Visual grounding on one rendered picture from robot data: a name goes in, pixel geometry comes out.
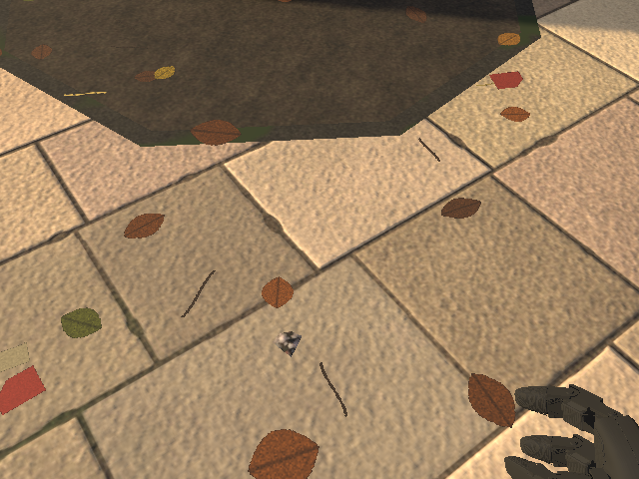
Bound right robot hand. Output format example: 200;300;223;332
504;384;639;479

